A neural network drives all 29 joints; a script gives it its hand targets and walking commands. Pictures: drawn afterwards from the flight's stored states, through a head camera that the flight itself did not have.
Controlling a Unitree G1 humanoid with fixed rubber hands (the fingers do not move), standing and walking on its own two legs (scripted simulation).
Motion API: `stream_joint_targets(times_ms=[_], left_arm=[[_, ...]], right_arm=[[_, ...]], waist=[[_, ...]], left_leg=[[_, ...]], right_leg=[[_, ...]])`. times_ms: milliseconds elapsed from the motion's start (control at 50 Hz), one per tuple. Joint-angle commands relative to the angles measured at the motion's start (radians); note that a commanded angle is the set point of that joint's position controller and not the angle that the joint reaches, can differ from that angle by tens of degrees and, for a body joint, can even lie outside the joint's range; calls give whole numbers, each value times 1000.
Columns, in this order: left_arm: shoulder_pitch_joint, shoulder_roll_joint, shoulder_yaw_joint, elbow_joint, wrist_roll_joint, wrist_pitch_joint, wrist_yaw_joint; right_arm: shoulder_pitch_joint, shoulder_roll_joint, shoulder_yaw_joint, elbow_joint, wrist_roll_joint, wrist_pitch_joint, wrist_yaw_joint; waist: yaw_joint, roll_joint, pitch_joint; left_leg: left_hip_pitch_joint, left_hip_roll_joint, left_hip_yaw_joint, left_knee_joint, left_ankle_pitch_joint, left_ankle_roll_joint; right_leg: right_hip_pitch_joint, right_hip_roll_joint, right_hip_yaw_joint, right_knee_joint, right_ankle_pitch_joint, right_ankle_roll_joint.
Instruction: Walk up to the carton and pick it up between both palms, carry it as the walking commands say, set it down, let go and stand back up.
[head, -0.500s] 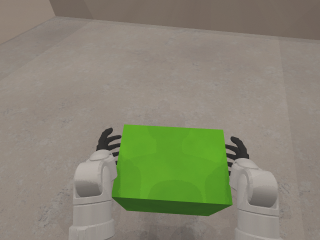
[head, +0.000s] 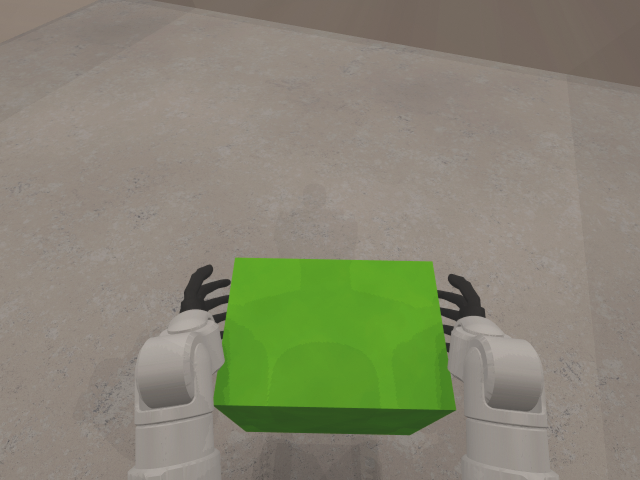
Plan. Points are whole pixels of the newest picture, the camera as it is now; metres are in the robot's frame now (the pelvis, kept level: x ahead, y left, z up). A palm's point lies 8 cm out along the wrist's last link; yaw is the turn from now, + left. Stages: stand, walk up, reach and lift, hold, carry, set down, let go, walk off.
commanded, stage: carry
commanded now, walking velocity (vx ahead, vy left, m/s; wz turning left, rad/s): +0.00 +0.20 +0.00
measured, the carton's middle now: (330, 354) +0.29 +0.01 -0.02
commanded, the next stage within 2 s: none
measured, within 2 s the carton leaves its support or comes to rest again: neither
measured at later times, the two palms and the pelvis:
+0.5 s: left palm (85, 365) +0.22 +0.28 +0.07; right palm (382, 386) +0.21 -0.04 +0.07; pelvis -0.06 +0.11 +0.00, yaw +0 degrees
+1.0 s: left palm out of the picture +0.17 +0.38 +0.08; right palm (274, 444) +0.15 +0.07 +0.08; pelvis -0.13 +0.23 -0.01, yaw +1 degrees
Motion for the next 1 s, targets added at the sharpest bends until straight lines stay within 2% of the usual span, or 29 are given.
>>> stream_joint_targets(times_ms=[0, 40, 60, 80, 100, 140, 220, 280, 340, 360, 380, 400, 420, 460, 480, 580, 600, 620, 640, 660, 680, 700, 740, 800, 880, 920, 940, 960, 980], left_arm=[[-515, -1001, -785, -63, -450, 21, -433], [-480, -1001, -773, -41, -445, 34, -445], [-455, -979, -768, -41, -446, 32, -448], [-452, -965, -755, -11, -435, 35, -454], [-414, -978, -729, 40, -413, 41, -457], [-419, -984, -714, 38, -383, 37, -449], [-446, -993, -708, 14, -379, 26, -445], [-488, -970, -743, -44, -390, 21, -429], [-468, -941, -734, -16, -365, 32, -415], [-416, -954, -733, 31, -352, 37, -415], [-442, -934, -741, 6, -354, 32, -414], [-450, -955, -749, 42, -354, 37, -418], [-556, -955, -791, -34, -398, 29, -428], [-599, -998, -790, 6, -426, 25, -439], [-569, -1016, -786, -5, -421, 19, -440], [-553, -999, -780, -15, -464, 34, -444], [-534, -990, -772, -16, -461, 37, -445], [-498, -1003, -762, 21, -452, 41, -450], [-445, -973, -747, 45, -436, 39, -455], [-443, -976, -738, 54, -424, 35, -460], [-449, -989, -723, 61, -405, 34, -455], [-463, -988, -725, 30, -403, 25, -449], [-507, -1010, -728, -19, -403, 20, -444], [-487, -1001, -726, -27, -403, 18, -434], [-414, -958, -722, -23, -360, 27, -419], [-391, -946, -723, 10, -346, 34, -418], [-386, -938, -732, 15, -345, 33, -416], [-400, -937, -733, 9, -343, 32, -415], [-464, -972, -771, -6, -366, 30, -418]], right_arm=[[-517, 960, 655, -146, 406, -48, 395], [-526, 942, 669, -189, 385, -48, 383], [-519, 945, 678, -177, 399, -40, 383], [-498, 932, 679, -164, 387, -34, 381], [-550, 928, 678, -167, 401, -35, 383], [-622, 944, 719, -205, 443, -23, 396], [-642, 961, 718, -197, 473, -18, 412], [-572, 950, 686, -142, 461, -7, 420], [-547, 945, 685, -100, 472, 1, 425], [-556, 929, 677, -106, 477, -1, 427], [-525, 910, 663, -74, 464, -4, 430], [-564, 922, 671, -93, 457, -11, 429], [-543, 946, 671, -62, 437, -18, 428], [-608, 959, 664, -97, 425, -15, 421], [-600, 957, 656, -135, 421, -20, 423], [-540, 940, 627, -107, 394, -35, 392], [-506, 948, 631, -93, 378, -33, 385], [-524, 932, 637, -129, 371, -40, 381], [-514, 935, 660, -124, 366, -35, 378], [-525, 933, 664, -126, 368, -32, 382], [-589, 958, 693, -156, 389, -31, 388], [-608, 956, 703, -188, 419, -35, 399], [-692, 966, 747, -262, 462, -40, 402], [-626, 949, 712, -226, 468, -32, 404], [-572, 944, 704, -185, 470, -7, 411], [-552, 926, 704, -152, 465, -5, 413], [-538, 919, 697, -135, 464, -8, 415], [-493, 897, 674, -104, 454, -7, 422], [-533, 931, 676, -109, 451, -10, 425]], waist=[[-11, 188, -397], [6, 106, -395], [18, -58, -377], [1, -301, -329], [-6, -203, -308], [-7, -131, -276], [-4, -149, -238], [-1, -149, -271], [-11, -112, -300], [-14, 45, -322], [-17, 246, -322], [-25, 360, -293], [-32, 347, -300], [-30, 170, -255], [-22, 178, -271], [-7, 176, -367], [0, 151, -383], [9, 74, -400], [17, -166, -388], [4, -274, -313], [4, -197, -317], [-6, -136, -293], [0, -93, -295], [1, -131, -282], [6, -215, -314], [-7, -116, -349], [-8, 25, -364], [-16, 290, -348], [-23, 326, -369]], left_leg=[[334, 173, -92, -7, 698, 106], [138, 110, -56, 85, 444, 52], [-48, 55, -47, 184, 163, -3], [-277, -1, -27, 340, -269, -41], [-275, 46, -122, 451, -251, -20], [-266, 36, -130, 426, -200, -33], [-146, 33, -58, 297, -111, -81], [-18, 16, -24, 93, -91, -87], [161, -19, 35, -152, -42, -72], [253, 66, -54, -218, 21, -53], [312, 240, -265, -239, 334, 10], [271, 316, -329, -228, 457, 94], [171, 260, -290, -207, 342, 143], [166, 207, -222, -192, 288, 121], [230, 186, -162, -156, 366, 104], [269, 169, -132, -64, 479, 98], [246, 152, -138, -16, 449, 87], [133, 126, -120, 56, 401, 51], [-122, 62, -72, 174, 87, -9], [-316, 21, -52, 298, -235, -43], [-288, 55, -166, 393, -223, -19], [-252, 55, -170, 415, -188, -29], [-255, 35, -114, 408, -128, -61], [-152, 28, -62, 259, -86, -88], [38, -28, 40, 15, -54, -97], [195, 1, 17, -187, 55, -80], [313, 110, -106, -193, 280, -53], [401, 291, -302, -177, 652, 1], [354, 314, -288, -151, 699, 77]], right_leg=[[67, 34, -63, -259, 181, -19], [315, -40, 27, -501, 448, -42], [464, -234, 254, -567, 672, -88], [533, -447, 486, -557, 858, -194], [476, -462, 454, -565, 732, -230], [433, -365, 355, -590, 504, -227], [302, -277, 161, -591, 477, -177], [293, -257, 97, -518, 562, -148], [245, -196, 76, -421, 420, -94], [167, -146, 25, -306, 389, -54], [32, -50, -32, -152, 185, -2], [-42, 35, -59, -10, -51, 23], [12, 20, 4, 106, -101, -3], [-51, 27, -16, 165, -39, 0], [-87, 23, -19, 115, -11, -10], [122, 39, -69, -316, 196, -29], [205, 18, -37, -490, 310, -40], [354, -74, 59, -546, 412, -48], [511, -317, 336, -584, 657, -122], [538, -475, 473, -561, 859, -217], [493, -456, 426, -553, 808, -277], [431, -414, 357, -559, 690, -267], [443, -343, 272, -547, 728, -226], [391, -283, 119, -505, 813, -172], [341, -229, 56, -443, 731, -136], [299, -168, 9, -339, 593, -68], [184, -116, -20, -256, 448, -25], [1, -39, -46, -140, 112, 27], [11, -3, -21, -66, -54, 25]])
